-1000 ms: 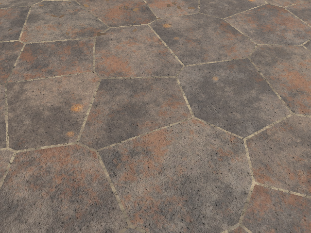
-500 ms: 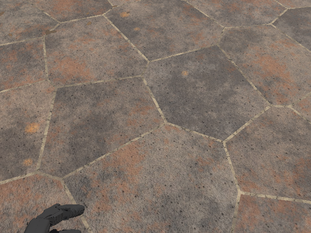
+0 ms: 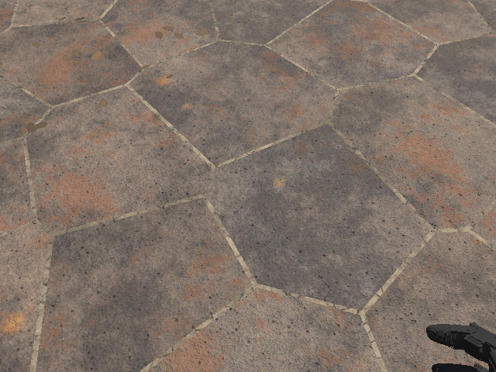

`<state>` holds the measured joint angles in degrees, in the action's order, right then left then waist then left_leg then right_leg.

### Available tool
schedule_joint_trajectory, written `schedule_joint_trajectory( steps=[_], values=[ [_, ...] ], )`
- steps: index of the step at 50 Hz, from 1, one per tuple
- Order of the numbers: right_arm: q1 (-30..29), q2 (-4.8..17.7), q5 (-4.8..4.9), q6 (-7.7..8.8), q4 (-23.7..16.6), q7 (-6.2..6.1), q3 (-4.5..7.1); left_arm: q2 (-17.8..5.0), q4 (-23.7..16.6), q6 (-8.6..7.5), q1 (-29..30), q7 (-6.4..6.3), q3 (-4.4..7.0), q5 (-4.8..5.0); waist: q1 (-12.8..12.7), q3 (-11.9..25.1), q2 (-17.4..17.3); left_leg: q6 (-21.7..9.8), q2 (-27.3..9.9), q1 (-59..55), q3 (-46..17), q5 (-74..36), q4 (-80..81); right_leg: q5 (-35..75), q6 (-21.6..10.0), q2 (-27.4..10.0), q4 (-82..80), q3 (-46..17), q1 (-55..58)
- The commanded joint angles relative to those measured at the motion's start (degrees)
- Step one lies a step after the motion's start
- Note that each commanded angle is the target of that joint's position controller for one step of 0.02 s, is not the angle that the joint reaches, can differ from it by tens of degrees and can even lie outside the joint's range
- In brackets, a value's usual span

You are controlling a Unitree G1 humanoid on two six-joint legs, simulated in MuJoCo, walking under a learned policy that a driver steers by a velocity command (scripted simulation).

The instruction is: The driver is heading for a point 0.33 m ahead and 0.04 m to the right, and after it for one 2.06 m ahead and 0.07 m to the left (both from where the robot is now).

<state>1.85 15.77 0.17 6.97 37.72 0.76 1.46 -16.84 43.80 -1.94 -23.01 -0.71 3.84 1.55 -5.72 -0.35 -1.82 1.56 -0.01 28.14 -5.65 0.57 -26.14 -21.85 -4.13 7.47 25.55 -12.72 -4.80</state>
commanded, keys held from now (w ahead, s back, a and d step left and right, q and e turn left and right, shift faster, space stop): w+e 0.40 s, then w+q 0.60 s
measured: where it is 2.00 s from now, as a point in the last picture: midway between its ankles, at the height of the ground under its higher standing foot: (306, 189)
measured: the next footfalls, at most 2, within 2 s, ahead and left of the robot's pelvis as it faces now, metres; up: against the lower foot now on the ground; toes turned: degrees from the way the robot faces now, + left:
left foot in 0.02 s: +0.18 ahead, +0.13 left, +0.00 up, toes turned -6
right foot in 0.52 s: +0.41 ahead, -0.20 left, +0.00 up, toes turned -19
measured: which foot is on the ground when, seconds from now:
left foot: up 0.00-0.00, down 0.02-0.52, up 0.54-1.00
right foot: down 0.00-0.04, up 0.06-0.50, down 0.52-1.00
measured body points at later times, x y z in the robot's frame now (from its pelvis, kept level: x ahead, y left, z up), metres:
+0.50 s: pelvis +0.26 -0.03 -0.01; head +0.30 -0.05 +0.44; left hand +0.56 +0.11 -0.07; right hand +0.18 -0.31 -0.13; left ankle +0.14 +0.14 -0.73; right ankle +0.37 -0.18 -0.72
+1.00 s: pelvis +0.53 -0.11 +0.00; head +0.55 -0.11 +0.45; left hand +0.59 +0.17 -0.13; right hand +0.69 -0.37 -0.10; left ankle +0.71 +0.00 -0.70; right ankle +0.37 -0.18 -0.73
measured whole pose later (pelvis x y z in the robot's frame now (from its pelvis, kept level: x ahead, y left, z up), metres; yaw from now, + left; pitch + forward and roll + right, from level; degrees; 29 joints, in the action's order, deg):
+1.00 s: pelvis +0.53 -0.11 +0.00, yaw -5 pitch +1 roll -2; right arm 6.1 14.5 1.2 2.0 43.1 3.2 2.3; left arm -15.5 46.9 -3.8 -18.8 -0.6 4.4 0.3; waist -3.6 -1.9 -2.1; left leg -2.3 -4.6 36.2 1.3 0.7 -37.5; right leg -20.5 -0.2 1.5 13.0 14.7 6.6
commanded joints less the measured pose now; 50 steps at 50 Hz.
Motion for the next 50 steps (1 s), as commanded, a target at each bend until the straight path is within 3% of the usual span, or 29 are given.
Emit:
schedule_joint_trajectory(
  steps=[1, 2, 3, 4, 5, 6, 7, 10, 13, 17, 22, 24, 25, 26, 27, 28, 29, 30, 31, 32, 34, 36, 39, 43, 48, 50],
  values=[
    [10.09, 10.71, -0.59, 1.62, -2.05, -0.7, 4.19, -4.79, -4.32, -0.34, 2.72, 0.06, 0.8, -0.6, 9.37, 8.97, 6.73, -5.66, -5.42, -24.07, -2.87, 3.68, 1.61, 18.86, -3.64, -10.11, 11.73, -9.42, -7.31],
    [18.02, 15.49, -1.71, 1.26, -1.31, -1.27, 5.44, -1.04, -5.58, -0.84, -1.97, 0.2, -0.38, -0.27, 10.04, 18.37, -4.47, -12.98, -18.43, -45.94, -20.42, 8.19, 1.18, 5.16, 0.65, -2.78, 30.53, -1.0, -23.69],
    [21.35, 14.5, -0.35, 0.28, 0.87, -0.7, 5.64, -2.63, -6.67, -1.27, -5.03, 0.11, -0.71, 0.58, 9.28, 21.32, -17.07, -17.7, -25.83, -51.68, -39.46, 21.93, 6.01, -12.72, 2.17, -2.84, 42.96, 2.55, -37.01],
    [18.49, 9.3, 0.09, -0.16, -0.21, -0.77, 4.35, -8.1, -5.81, -1.06, -1.61, 0.03, 0.62, 0.98, 10.37, 13.2, -8.9, -15.34, -23.73, -45.1, -34.81, 28.72, 7.99, -8.52, 2.81, -6.65, 48.03, 1.62, -41.31],
    [15.91, 7.32, -0.13, -0.69, -0.56, -0.98, 3.72, -9.13, -6.65, -0.67, 3.44, 0.04, 1.06, 0.43, 10.65, 6.78, -4.32, -12.94, -20.92, -37.97, -25.85, 24.49, 8.77, -3.63, 3.34, -8.44, 48.82, 3.84, -41.54],
    [13.41, 6.27, -0.45, -0.96, -0.34, -0.97, 3.22, -8.25, -7.42, -0.5, 5.83, 0.15, 1.11, -0.16, 9.54, 2.43, -2.17, -12.09, -18.2, -31.31, -19.49, 17.82, 10.58, -0.07, 3.75, -9.94, 46.69, 4.64, -40.33],
    [11.91, 5.19, -0.77, -0.97, 0.07, -1.01, 2.83, -7.37, -7.87, -0.3, 6.8, 0.38, 1.32, -0.37, 8.25, 0.17, -3.03, -11.51, -16.22, -26.96, -14.81, 13.12, 12.2, 2.24, 3.86, -11.54, 44.39, 4.85, -38.72],
    [10.94, 5.47, -0.55, -0.35, 1.41, -0.73, 3.12, -3.7, -8.66, 0.6, 6.5, 0.97, 0.71, 0.08, 6.54, -1.39, -4.63, -12.06, -14.21, -21.1, -5.76, 5.31, 16.14, 5.37, 4.46, -13.24, 41.45, 6.95, -35.91],
    [11.25, 7.54, -0.55, -0.14, 3.07, -0.72, 3.9, -2.93, -10.07, 0.74, 9.41, 1.17, 0.4, -0.41, 6.56, -1.63, -2.71, -12.99, -14.72, -22.09, 0.07, -2.16, 17.39, 11.29, 5.35, -13.9, 34.81, 7.06, -37.84],
    [11.98, 9.4, -0.15, -0.78, 4.72, -1.01, 4.21, -1.9, -11.51, -0.17, 15.9, 2.61, -0.2, -0.39, 8.8, -2.57, -1.58, -11.04, -13.17, -23.57, 8.13, -5.44, 17.33, 22.96, 4.42, -13.13, 20.67, 10.3, -34.51],
    [17.5, 11.47, 1.46, -2.1, 8.2, -0.75, 4.66, -1.37, -14.94, -0.54, 23.04, 3.94, -0.55, -0.24, 10.28, -4.64, -0.86, -10.24, -16.16, -29.44, 10.21, -10.08, 15.63, 18.23, 1.04, -11.02, 11.11, 13.01, -31.43],
    [17.68, 13.15, 2.09, -2.81, 9.28, -0.64, 4.88, -3.4, -15.1, -0.65, 20.74, 3.81, 0.38, -0.73, 7.03, -2.72, -2.5, -9.98, -16.78, -31.82, 10.38, -26.74, 9.85, 11.63, -1.31, -7.89, 8.28, 15.22, -25.04],
    [17.06, 13.62, 2.3, -3.22, 9.74, -0.72, 4.75, -5.58, -13.56, -0.68, 14.55, 3.51, 1.55, -0.99, 2.72, 1.01, -2.7, -9.06, -15.66, -31.07, 11.64, -34.64, 2.07, 12.6, -2.82, -6.12, 5.37, 16.59, -15.8],
    [17.28, 12.35, 2.21, -3.27, 10.06, -0.84, 3.96, -8.51, -10.71, -0.62, 5.34, 2.82, 3.1, -1.12, -2.01, 6.35, -2.08, -7.42, -13.19, -24.62, 13.12, -33.92, -9.08, 17.23, -4.35, -5.71, 3.73, 16.58, -0.59],
    [18.56, 7.82, 0.72, -2.71, 8.29, -0.6, 2.17, -14.02, -8.98, -0.25, -3.97, 1.64, 4.48, -2.16, -4.32, 15.41, 5.84, -4.58, -8.51, -6.78, 13.57, -11.19, -29.45, 18.68, -8.97, -19.28, 5.55, -0.11, 21.05],
    [24.13, 3.14, 0.51, -1.61, 8.22, 0.04, 0.47, -16.0, -9.4, -0.49, -3.61, 1.5, 4.09, -2.09, 0.08, 24.93, 15.5, -2.44, 0.7, 6.85, 4.62, 34.13, -45.69, 12.66, -16.11, -31.88, -1.46, -25.66, 30.01],
    [17.94, 10.01, 2.49, -1.09, 8.35, 0.28, 2.48, -10.67, -9.55, -1.01, -2.76, 1.75, 2.78, -2.09, -3.07, 21.2, 8.03, -2.75, -1.12, 11.18, -2.17, 33.06, -50.15, 10.89, -13.49, -30.56, -4.6, -23.1, 25.1],
    [13.8, 10.46, 3.36, -0.94, 6.38, 0.29, 2.82, -9.27, -8.67, -1.44, 0.39, 1.83, 2.12, -1.8, -1.42, 11.45, 8.19, -3.06, -3.58, 14.15, -0.43, 28.17, -48.69, 14.76, -11.1, -28.46, -5.9, -12.72, 16.91],
    [12.49, 9.19, 2.4, -1.02, 6.44, -0.14, 2.63, -7.43, -8.12, -1.82, 4.03, 1.95, 1.62, -1.56, 1.01, 7.27, 5.73, -2.82, -5.99, 12.84, 0.56, 23.18, -45.01, 17.53, -9.33, -25.64, -7.45, -6.82, 9.78],
    [13.16, 8.85, 1.54, -1.63, 6.92, -0.33, 2.94, -5.51, -8.1, -2.27, 6.9, 2.17, 1.15, -1.7, 3.13, 4.42, 6.79, -2.36, -7.42, 10.37, 0.63, 19.57, -42.62, 19.97, -8.37, -23.62, -9.58, -2.04, 4.16],
    [17.12, 6.57, 1.8, -3.41, 8.56, -0.38, 2.82, -3.87, -7.51, -3.58, 9.45, 2.25, 1.06, -2.14, 5.88, 3.48, 7.64, -1.6, -8.52, 4.94, 0.37, 14.52, -41.81, 20.5, -8.16, -22.15, -14.31, 3.17, -1.9],
    [16.67, 4.92, 1.82, -4.54, 8.53, -0.6, 2.72, -3.95, -6.08, -4.62, 10.2, 2.02, 1.31, -2.28, 6.86, 0.92, 6.23, -0.83, -8.54, 6.27, -0.18, 11.62, -39.98, 23.69, -8.13, -21.91, -16.97, 7.86, -4.27],
    [12.69, 4.21, 1.48, -4.74, 7.11, -0.66, 2.75, -4.37, -3.98, -4.88, 9.01, 1.18, 1.65, -2.77, 6.17, -1.77, 5.32, -0.17, -7.97, 11.11, -1.54, 3.93, -32.77, 26.35, -7.17, -21.13, -18.31, 13.6, -2.63],
    [6.13, 2.59, 1.0, -4.14, 5.01, 0.78, 1.95, -6.17, -2.39, -4.43, 7.96, 0.38, 2.11, -2.32, 3.89, -4.02, 4.18, -1.02, -6.86, 10.2, 2.45, -5.53, -19.0, 26.75, -5.63, -20.67, -19.5, 19.74, -0.52],
    [-1.23, 2.42, 1.01, -4.06, 0.53, 2.65, 1.51, -8.12, 0.49, -2.45, 3.96, -0.11, 2.96, -0.99, 1.55, -6.3, 3.42, -3.95, -5.67, 13.81, 6.5, -0.66, -11.15, 33.38, -4.75, -23.92, -15.63, 22.76, 9.7],
    [-0.52, 3.51, 1.1, -4.21, -0.65, 3.21, 2.07, -9.47, 0.59, -1.48, 4.79, -0.46, 3.29, -0.69, 3.2, -4.25, 4.93, -5.92, -3.01, 9.94, 9.51, 4.56, -10.16, 48.48, -3.54, -24.17, -10.19, 24.35, 12.15]
  ],
)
